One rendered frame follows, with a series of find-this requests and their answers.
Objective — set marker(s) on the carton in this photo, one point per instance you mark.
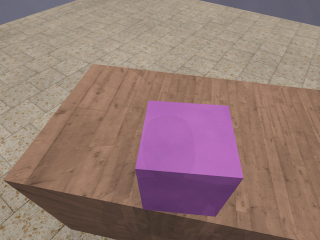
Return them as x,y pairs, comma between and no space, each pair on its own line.
188,160

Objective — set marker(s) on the pedestal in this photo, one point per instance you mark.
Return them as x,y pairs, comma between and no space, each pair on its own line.
81,166

